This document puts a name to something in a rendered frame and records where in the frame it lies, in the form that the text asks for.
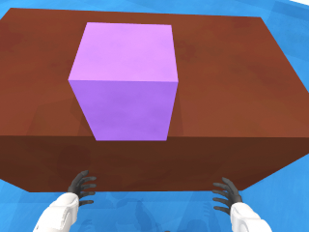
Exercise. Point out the robot left hand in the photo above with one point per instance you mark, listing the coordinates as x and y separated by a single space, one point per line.
76 187

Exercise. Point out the robot right hand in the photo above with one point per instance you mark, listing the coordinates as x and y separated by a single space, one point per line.
232 195

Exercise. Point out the pedestal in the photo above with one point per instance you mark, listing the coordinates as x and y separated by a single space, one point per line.
240 111

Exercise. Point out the left robot forearm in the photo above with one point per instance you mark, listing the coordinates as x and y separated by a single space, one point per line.
60 215

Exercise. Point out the right robot forearm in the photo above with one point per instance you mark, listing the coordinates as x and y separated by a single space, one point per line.
243 219

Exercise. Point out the carton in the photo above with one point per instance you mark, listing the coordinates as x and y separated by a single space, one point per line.
125 79

